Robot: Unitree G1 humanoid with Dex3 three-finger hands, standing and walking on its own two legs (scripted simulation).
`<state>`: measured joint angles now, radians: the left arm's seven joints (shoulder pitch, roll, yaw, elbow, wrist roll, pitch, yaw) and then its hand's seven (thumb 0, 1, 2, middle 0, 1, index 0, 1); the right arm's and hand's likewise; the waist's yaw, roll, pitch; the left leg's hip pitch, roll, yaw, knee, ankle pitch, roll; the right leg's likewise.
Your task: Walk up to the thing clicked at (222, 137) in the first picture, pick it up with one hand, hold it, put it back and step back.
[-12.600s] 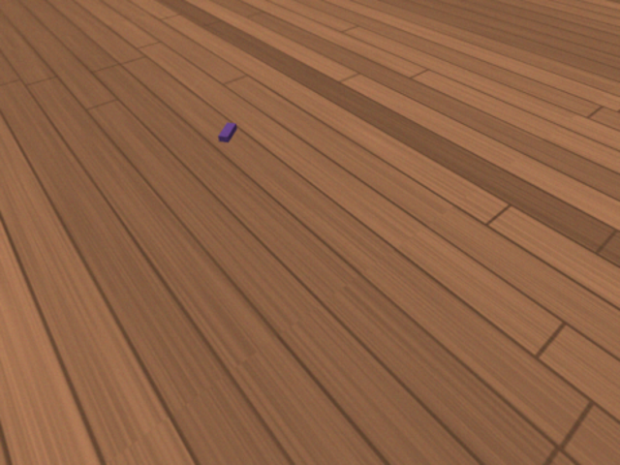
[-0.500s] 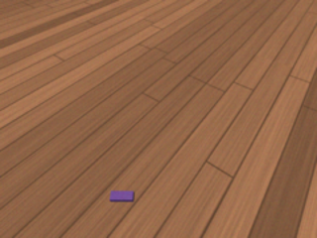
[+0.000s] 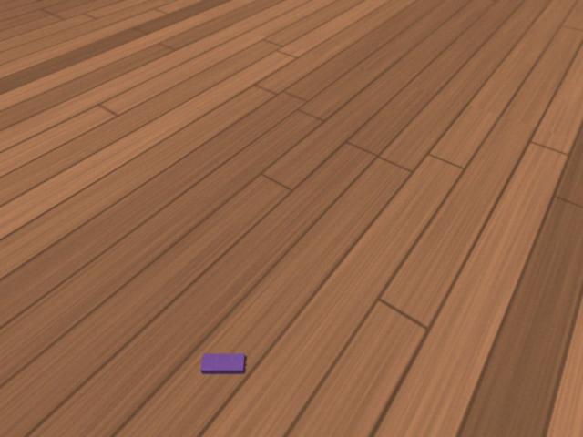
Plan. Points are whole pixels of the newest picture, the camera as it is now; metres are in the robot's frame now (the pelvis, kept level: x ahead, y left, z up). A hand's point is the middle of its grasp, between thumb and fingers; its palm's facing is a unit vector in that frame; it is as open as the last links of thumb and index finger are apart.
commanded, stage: stand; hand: left
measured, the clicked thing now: (223, 363) +0.48 +0.24 -0.77
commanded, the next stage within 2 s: walk up in 0.02 s
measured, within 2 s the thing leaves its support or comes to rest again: neither
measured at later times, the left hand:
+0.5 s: hand out of the picture +0.11 +0.32 -0.17, palm faces -0.01 -0.94 -0.35, open 7.4 cm
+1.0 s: hand (131, 396) +0.23 +0.28 -0.17, palm faces -0.03 -0.95 -0.31, open 7.4 cm
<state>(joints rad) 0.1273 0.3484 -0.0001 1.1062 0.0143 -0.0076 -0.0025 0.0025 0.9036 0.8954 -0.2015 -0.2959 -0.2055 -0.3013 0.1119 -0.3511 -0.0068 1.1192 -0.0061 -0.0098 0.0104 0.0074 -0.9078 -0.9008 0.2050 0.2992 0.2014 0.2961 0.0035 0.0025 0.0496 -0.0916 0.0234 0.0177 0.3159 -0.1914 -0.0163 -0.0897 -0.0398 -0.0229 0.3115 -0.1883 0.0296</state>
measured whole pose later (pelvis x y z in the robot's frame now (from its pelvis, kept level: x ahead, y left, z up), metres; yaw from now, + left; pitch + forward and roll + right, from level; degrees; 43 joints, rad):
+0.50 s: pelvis +0.07 +0.04 +0.00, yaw +1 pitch -3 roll -1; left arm 0.21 0.41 0.05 0.98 0.01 0.03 -0.01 0.00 0.91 0.90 -0.20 -0.30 -0.20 -0.30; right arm 0.25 -0.34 -0.05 0.96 -0.02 -0.05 0.00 0.01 -0.91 -0.90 0.21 0.30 0.20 0.30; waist 0.01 -0.05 0.14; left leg -0.10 -0.01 0.04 0.41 -0.26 0.04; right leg -0.35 0.01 0.08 0.81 -0.40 -0.02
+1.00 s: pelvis +0.08 +0.03 -0.02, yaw -1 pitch -2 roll +1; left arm 0.04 0.37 0.05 0.90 0.01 0.07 -0.02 0.00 0.90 0.90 -0.20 -0.30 -0.21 -0.30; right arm 0.19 -0.35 -0.04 0.96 -0.02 -0.02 -0.02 0.01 -0.91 -0.90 0.21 0.30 0.20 0.30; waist -0.01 -0.07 0.14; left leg -0.21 -0.01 0.00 0.56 -0.32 0.00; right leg -0.36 0.00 0.04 0.73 -0.39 -0.02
